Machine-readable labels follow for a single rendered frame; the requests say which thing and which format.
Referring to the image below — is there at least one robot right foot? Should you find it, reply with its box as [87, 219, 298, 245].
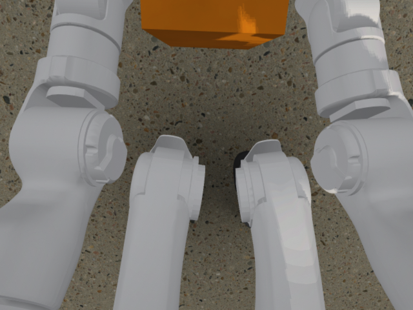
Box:
[233, 150, 251, 228]

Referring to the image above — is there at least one robot left forearm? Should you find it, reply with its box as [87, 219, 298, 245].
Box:
[8, 0, 133, 161]

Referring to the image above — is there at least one robot right forearm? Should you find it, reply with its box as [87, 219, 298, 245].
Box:
[295, 0, 413, 123]

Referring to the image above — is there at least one carton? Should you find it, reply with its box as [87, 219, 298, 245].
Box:
[140, 0, 289, 50]

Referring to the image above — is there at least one right robot upper arm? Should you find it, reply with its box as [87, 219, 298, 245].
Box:
[310, 117, 413, 310]

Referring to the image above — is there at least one robot right thigh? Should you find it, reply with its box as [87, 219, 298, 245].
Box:
[236, 151, 325, 310]

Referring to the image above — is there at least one left robot upper arm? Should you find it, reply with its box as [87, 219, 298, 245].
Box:
[0, 106, 127, 310]

